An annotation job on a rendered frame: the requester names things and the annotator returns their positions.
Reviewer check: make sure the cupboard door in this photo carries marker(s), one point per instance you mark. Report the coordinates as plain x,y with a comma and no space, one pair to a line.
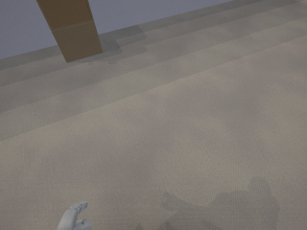
62,13

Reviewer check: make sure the robot left hand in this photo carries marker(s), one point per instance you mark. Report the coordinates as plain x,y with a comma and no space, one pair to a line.
69,218

